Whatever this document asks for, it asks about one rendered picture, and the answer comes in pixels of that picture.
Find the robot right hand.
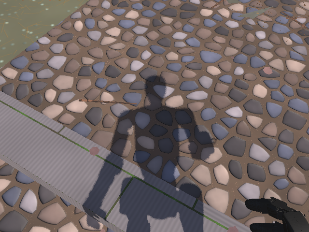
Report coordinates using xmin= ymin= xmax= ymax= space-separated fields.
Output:
xmin=245 ymin=196 xmax=309 ymax=232

